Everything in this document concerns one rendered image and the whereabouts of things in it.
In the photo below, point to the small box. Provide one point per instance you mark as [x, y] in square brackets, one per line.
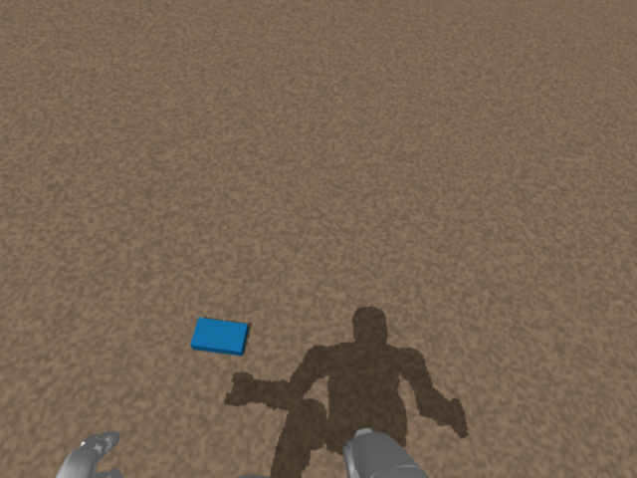
[220, 337]

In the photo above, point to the left robot hand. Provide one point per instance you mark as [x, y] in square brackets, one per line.
[83, 462]

